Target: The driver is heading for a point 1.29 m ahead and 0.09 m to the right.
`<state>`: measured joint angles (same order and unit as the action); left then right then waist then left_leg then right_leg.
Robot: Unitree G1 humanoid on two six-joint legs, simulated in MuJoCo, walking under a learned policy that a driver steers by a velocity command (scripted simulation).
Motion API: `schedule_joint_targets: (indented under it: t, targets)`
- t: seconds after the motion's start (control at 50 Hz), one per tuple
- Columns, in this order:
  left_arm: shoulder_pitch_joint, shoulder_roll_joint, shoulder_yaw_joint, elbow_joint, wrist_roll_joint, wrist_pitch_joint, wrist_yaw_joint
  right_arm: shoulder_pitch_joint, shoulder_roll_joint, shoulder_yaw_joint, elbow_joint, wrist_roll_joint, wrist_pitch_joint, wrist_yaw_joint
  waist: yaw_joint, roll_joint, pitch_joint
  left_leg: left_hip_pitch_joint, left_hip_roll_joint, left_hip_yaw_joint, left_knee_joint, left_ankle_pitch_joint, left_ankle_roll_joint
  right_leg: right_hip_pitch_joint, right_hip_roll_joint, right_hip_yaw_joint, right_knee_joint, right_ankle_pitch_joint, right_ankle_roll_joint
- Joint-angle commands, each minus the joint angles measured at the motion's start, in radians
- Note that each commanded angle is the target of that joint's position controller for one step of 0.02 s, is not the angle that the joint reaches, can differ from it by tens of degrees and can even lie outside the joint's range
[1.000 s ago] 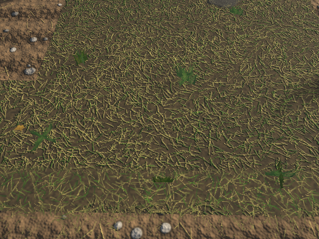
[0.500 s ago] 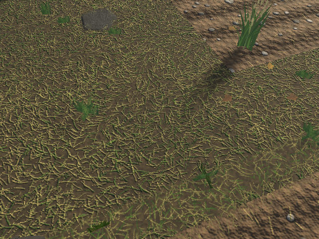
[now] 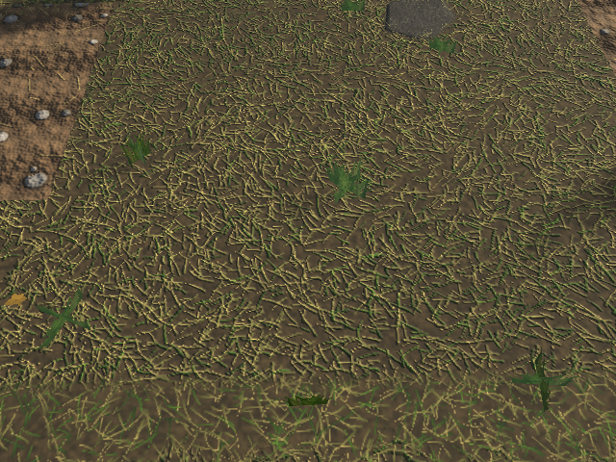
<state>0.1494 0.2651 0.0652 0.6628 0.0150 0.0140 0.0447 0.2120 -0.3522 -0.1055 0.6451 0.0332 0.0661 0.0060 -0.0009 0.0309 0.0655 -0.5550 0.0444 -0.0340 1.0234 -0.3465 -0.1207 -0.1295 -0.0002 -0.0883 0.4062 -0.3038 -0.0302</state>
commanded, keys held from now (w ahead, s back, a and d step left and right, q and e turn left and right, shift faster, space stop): q+shift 0.18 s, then e+shift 0.56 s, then w+e+shift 0.26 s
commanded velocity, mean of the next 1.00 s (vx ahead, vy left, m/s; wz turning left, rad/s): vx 0.10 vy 0.00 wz -0.21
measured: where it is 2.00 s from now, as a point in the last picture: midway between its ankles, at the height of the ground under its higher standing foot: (350, 284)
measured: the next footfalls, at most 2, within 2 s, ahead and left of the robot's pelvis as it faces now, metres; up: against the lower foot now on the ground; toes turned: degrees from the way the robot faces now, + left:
left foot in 0.18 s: +0.07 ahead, +0.16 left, +0.00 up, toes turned +13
right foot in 0.68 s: +0.08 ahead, -0.08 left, +0.00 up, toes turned -6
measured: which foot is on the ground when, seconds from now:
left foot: up 0.00-0.16, down 0.18-0.68, up 0.70-1.00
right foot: down 0.00-0.18, up 0.20-0.66, down 0.68-1.00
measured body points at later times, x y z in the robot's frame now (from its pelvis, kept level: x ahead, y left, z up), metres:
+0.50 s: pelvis +0.04 +0.05 +0.00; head +0.06 +0.06 +0.45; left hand +0.09 +0.35 -0.12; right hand +0.26 -0.16 -0.09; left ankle +0.03 +0.15 -0.74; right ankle +0.06 -0.09 -0.70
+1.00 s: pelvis +0.11 +0.00 +0.01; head +0.13 -0.05 +0.46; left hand +0.27 +0.26 -0.06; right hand +0.23 -0.33 -0.08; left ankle +0.24 +0.16 -0.69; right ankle +0.04 -0.07 -0.74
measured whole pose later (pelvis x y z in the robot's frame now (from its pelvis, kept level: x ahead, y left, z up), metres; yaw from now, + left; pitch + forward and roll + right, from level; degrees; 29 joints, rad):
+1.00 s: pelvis +0.11 +0.00 +0.01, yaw -18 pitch +3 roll +4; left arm 0.40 0.31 0.05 0.63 -0.03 -0.02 0.03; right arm 0.06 -0.34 -0.10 0.72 0.01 -0.09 0.02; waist 0.04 0.02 0.00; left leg -0.51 -0.02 -0.12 0.70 -0.17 -0.07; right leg -0.15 0.04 0.21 0.36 -0.26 -0.08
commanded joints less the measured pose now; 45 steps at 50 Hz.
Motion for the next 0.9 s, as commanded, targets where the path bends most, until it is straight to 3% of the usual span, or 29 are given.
schedule_joint_targets:
  t: [0.02, 0.12, 0.14, 0.16, 0.18, 0.2, 0.22, 0.24, 0.26, 0.28, 0.32, 0.34, 0.38, 0.42, 0.44, 0.5, 0.58, 0.62, 0.66, 0.68, 0.7, 0.72, 0.74, 0.76, 0.78, 0.8, 0.82, 0.86, 0.9]
  targets:
    - [0.021, 0.207, 0.059, -0.050, -0.005, 0.003, -0.005, -0.113, -0.029, 0.013, -0.143, -0.004, -0.021, 0.023, 0.061, -0.163, -0.075, -0.085, 0.036, 0.054, -0.110, 0.015, 0.006, 0.162, -0.286, 0.099, -0.053, 0.684, -0.184]
    - [-0.012, 0.230, 0.074, -0.038, -0.045, -0.022, -0.041, -0.081, -0.057, -0.005, -0.153, -0.004, 0.008, 0.033, 0.023, -0.180, -0.094, 0.117, -0.003, 0.134, -0.326, 0.033, 0.080, 0.112, -0.304, -0.009, 0.045, 0.716, -0.123]
    - [-0.022, 0.225, 0.074, -0.035, -0.055, -0.029, -0.044, -0.042, -0.071, -0.016, -0.145, -0.005, 0.013, 0.033, -0.007, -0.175, -0.113, 0.200, -0.025, 0.142, -0.400, 0.058, 0.108, 0.089, -0.295, -0.039, 0.124, 0.748, -0.096]
    - [-0.025, 0.205, 0.069, -0.026, -0.062, -0.034, -0.046, 0.054, -0.098, -0.035, -0.116, -0.010, 0.013, 0.024, -0.064, -0.133, -0.156, 0.363, -0.061, 0.139, -0.515, 0.168, 0.152, 0.018, -0.257, -0.090, 0.275, 0.753, -0.048]
    - [0.014, 0.180, 0.062, -0.026, -0.045, -0.047, -0.050, 0.162, -0.191, -0.069, -0.098, -0.009, 0.008, 0.000, -0.111, 0.017, -0.212, 0.630, 0.006, -0.037, -0.584, 0.577, 0.231, -0.213, -0.178, -0.114, 0.509, 0.470, 0.041]
    - [0.026, 0.083, 0.023, -0.091, 0.019, -0.056, -0.054, 0.115, -0.311, -0.073, -0.139, -0.031, -0.007, -0.016, -0.029, 0.319, -0.289, 0.811, 0.327, -0.499, -0.558, 0.997, 0.463, -0.561, -0.006, -0.065, 0.823, -0.405, 0.120]
    - [0.012, 0.143, 0.031, -0.039, 0.019, -0.047, -0.054, 0.100, -0.215, -0.037, -0.166, -0.040, -0.031, -0.010, -0.088, 0.137, -0.393, 0.761, 0.388, -0.445, -0.531, 1.187, 0.529, -0.536, -0.035, 0.128, 0.969, -0.468, 0.130]
    - [-0.018, 0.170, 0.034, -0.057, -0.025, -0.037, -0.046, 0.067, -0.176, -0.026, -0.140, -0.053, -0.043, -0.003, -0.090, 0.129, -0.376, 0.645, 0.377, -0.390, -0.601, 0.850, 0.520, -0.535, -0.046, 0.144, 0.945, -0.369, 0.113]
    - [-0.031, 0.180, 0.037, -0.042, -0.035, -0.025, -0.030, -0.007, -0.127, -0.012, -0.125, -0.033, -0.050, -0.003, -0.054, 0.052, -0.256, 0.557, 0.282, -0.296, -0.637, 0.596, 0.426, -0.531, -0.092, 0.132, 0.845, -0.285, 0.096]
    - [-0.025, 0.174, 0.035, -0.030, -0.022, -0.012, -0.017, -0.077, -0.068, 0.011, -0.116, -0.020, -0.050, -0.011, -0.028, 0.056, -0.197, 0.475, 0.230, -0.224, -0.651, 0.507, 0.366, -0.488, -0.102, 0.125, 0.771, -0.206, 0.100]
    - [0.071, 0.138, 0.025, 0.021, -0.017, 0.011, -0.020, -0.142, -0.003, 0.048, -0.097, -0.046, -0.063, -0.018, 0.029, 0.084, -0.188, 0.333, 0.167, -0.079, -0.675, 0.567, 0.339, -0.292, -0.086, 0.106, 0.712, -0.087, 0.119]
    - [0.103, 0.118, 0.017, 0.035, -0.021, 0.014, -0.024, -0.149, 0.009, 0.053, -0.082, -0.059, -0.071, -0.021, 0.037, 0.095, -0.183, 0.314, 0.149, -0.026, -0.687, 0.545, 0.328, -0.240, -0.085, 0.102, 0.636, -0.057, 0.126]
    - [0.068, 0.111, 0.007, 0.017, -0.029, 0.014, -0.025, -0.144, -0.019, 0.044, -0.062, -0.071, -0.078, -0.025, 0.006, 0.110, -0.137, 0.315, 0.149, 0.010, -0.703, 0.462, 0.324, -0.217, -0.083, 0.102, 0.502, -0.031, 0.126]
    - [0.031, 0.156, 0.015, -0.018, -0.034, 0.017, -0.026, -0.113, -0.096, 0.017, -0.041, -0.065, -0.065, -0.034, -0.026, 0.117, -0.098, 0.349, 0.208, -0.035, -0.725, 0.377, 0.360, -0.279, -0.081, 0.085, 0.499, -0.071, 0.122]
    - [0.030, 0.168, 0.019, -0.029, -0.037, 0.021, -0.026, -0.104, -0.108, 0.011, -0.034, -0.061, -0.058, -0.037, -0.032, 0.108, -0.082, 0.361, 0.237, -0.058, -0.736, 0.326, 0.373, -0.312, -0.089, 0.086, 0.510, -0.092, 0.120]
    - [0.035, 0.150, 0.019, -0.049, -0.037, 0.031, -0.031, -0.112, -0.088, 0.010, -0.021, -0.052, -0.050, -0.038, -0.033, 0.086, -0.042, 0.390, 0.282, -0.072, -0.750, 0.262, 0.381, -0.378, -0.115, 0.085, 0.520, -0.127, 0.115]
    - [0.055, 0.124, 0.018, -0.076, -0.036, 0.034, -0.048, -0.137, -0.094, -0.003, -0.014, -0.045, -0.049, -0.033, -0.018, 0.071, -0.084, 0.450, 0.299, -0.001, -0.690, 0.469, 0.363, -0.335, -0.110, 0.042, 0.445, -0.146, 0.096]
    - [0.075, 0.122, 0.023, -0.088, -0.040, 0.037, -0.060, -0.146, -0.104, -0.011, -0.011, -0.033, -0.046, -0.031, -0.005, 0.077, -0.116, 0.485, 0.307, 0.037, -0.636, 0.545, 0.332, -0.289, -0.094, 0.015, 0.359, -0.120, 0.073]
    - [0.131, 0.123, 0.034, -0.084, -0.041, 0.043, -0.065, -0.161, -0.097, -0.015, -0.005, -0.011, -0.042, -0.026, 0.035, 0.061, -0.136, 0.457, 0.278, 0.115, -0.523, 0.510, 0.260, -0.171, -0.051, -0.022, 0.168, 0.029, 0.029]
    - [0.174, 0.169, 0.054, -0.076, -0.033, 0.041, -0.052, -0.109, -0.066, -0.012, 0.019, -0.009, -0.046, -0.020, 0.044, -0.029, -0.137, 0.379, 0.209, 0.179, -0.380, 0.370, 0.183, -0.065, -0.039, 0.045, 0.047, 0.216, -0.018]
    - [0.226, 0.327, 0.097, -0.094, -0.031, 0.034, -0.029, -0.125, -0.019, 0.001, -0.015, -0.051, -0.052, -0.018, 0.040, -0.324, -0.140, 0.071, 0.068, 0.254, -0.052, -0.038, 0.074, 0.131, -0.272, 0.419, -0.004, 0.694, -0.139]
    - [0.217, 0.349, 0.091, -0.124, 0.006, 0.007, -0.041, -0.248, -0.008, 0.011, -0.077, -0.064, -0.058, -0.024, 0.071, -0.361, -0.182, -0.125, -0.083, 0.069, 0.159, -0.366, 0.037, 0.136, -0.398, 0.680, -0.036, 0.794, -0.337]
    - [0.207, 0.306, 0.081, -0.125, 0.009, -0.018, -0.054, -0.264, -0.042, 0.002, -0.073, -0.051, -0.060, -0.025, 0.085, -0.210, -0.203, -0.166, -0.060, -0.031, 0.249, -0.339, 0.049, 0.167, -0.373, 0.608, -0.047, 0.737, -0.339]
    - [0.225, 0.278, 0.078, -0.099, -0.024, -0.035, -0.049, -0.232, -0.046, 0.000, -0.065, -0.035, -0.073, -0.017, 0.058, -0.152, -0.205, -0.189, -0.032, -0.063, 0.215, -0.226, 0.078, 0.193, -0.301, 0.554, -0.068, 0.392, -0.286]
    - [0.208, 0.246, 0.071, -0.093, -0.056, -0.036, -0.045, -0.217, -0.062, -0.007, -0.051, -0.029, -0.088, -0.010, 0.042, -0.085, -0.181, -0.223, -0.005, -0.070, 0.133, -0.125, 0.098, 0.195, -0.264, 0.553, -0.113, 0.021, -0.239]
    - [0.190, 0.222, 0.058, -0.100, -0.068, -0.035, -0.039, -0.229, -0.081, -0.014, -0.047, -0.027, -0.098, -0.005, 0.041, -0.101, -0.140, -0.227, 0.002, -0.076, 0.058, -0.047, 0.105, 0.173, -0.249, 0.574, -0.166, -0.225, -0.226]
    - [0.187, 0.218, 0.050, -0.110, -0.060, -0.036, -0.033, -0.239, -0.079, -0.015, -0.043, -0.022, -0.110, 0.004, 0.038, -0.134, -0.106, -0.215, -0.014, -0.071, 0.020, 0.014, 0.103, 0.146, -0.230, 0.593, -0.204, -0.326, -0.220]
    - [0.204, 0.224, 0.048, -0.115, -0.039, -0.047, -0.021, -0.249, -0.070, -0.013, -0.032, -0.020, -0.140, 0.016, 0.039, -0.143, -0.079, -0.195, -0.036, -0.071, -0.098, 0.104, 0.093, 0.142, -0.210, 0.582, -0.233, -0.283, -0.215]
    - [0.231, 0.228, 0.048, -0.104, -0.038, -0.056, -0.011, -0.264, -0.056, -0.009, -0.021, -0.025, -0.164, 0.016, 0.046, -0.141, -0.068, -0.163, -0.056, -0.069, -0.216, 0.160, 0.077, 0.127, -0.184, 0.554, -0.226, -0.204, -0.208]
Keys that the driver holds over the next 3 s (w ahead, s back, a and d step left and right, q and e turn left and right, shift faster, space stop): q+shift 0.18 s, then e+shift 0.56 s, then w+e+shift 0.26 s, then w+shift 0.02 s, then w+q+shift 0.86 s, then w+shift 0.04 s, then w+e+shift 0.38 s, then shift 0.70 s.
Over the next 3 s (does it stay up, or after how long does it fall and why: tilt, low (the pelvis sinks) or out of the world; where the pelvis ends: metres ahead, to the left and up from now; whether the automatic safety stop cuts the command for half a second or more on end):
stays up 1.45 0.11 -0.01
